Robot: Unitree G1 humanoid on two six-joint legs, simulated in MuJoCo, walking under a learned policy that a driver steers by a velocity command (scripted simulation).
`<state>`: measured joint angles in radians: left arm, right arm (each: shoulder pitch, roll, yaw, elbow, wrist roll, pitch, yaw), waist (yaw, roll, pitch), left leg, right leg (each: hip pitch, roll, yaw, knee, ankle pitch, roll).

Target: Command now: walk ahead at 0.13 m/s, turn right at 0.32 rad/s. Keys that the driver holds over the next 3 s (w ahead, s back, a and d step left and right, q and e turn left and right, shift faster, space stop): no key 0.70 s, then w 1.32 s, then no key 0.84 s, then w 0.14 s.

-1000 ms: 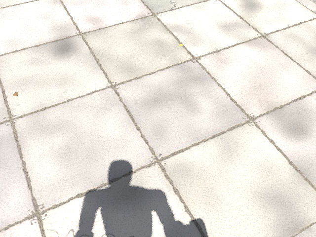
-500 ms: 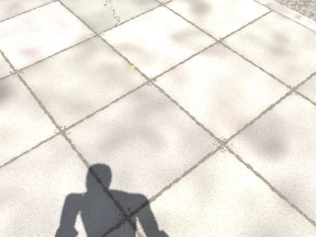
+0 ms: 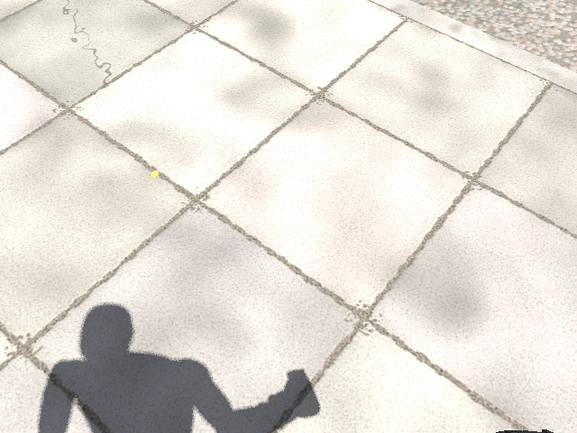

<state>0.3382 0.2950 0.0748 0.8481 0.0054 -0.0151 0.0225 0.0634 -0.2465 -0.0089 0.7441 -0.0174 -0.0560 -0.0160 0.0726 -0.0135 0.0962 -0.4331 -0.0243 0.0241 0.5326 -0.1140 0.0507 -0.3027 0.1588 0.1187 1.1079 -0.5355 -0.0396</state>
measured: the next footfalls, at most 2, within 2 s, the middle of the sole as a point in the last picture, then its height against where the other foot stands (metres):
right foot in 0.32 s outside the picture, level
right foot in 1.46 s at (339, 384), level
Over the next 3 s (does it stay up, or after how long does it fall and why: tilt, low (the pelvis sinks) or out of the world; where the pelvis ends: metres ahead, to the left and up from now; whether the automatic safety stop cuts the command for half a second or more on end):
stays up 0.89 -0.01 0.01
